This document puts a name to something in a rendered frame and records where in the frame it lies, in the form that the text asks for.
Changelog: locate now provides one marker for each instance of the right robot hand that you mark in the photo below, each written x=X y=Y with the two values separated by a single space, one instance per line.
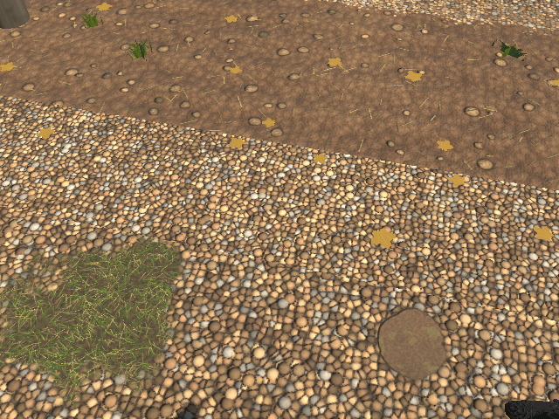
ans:
x=532 y=409

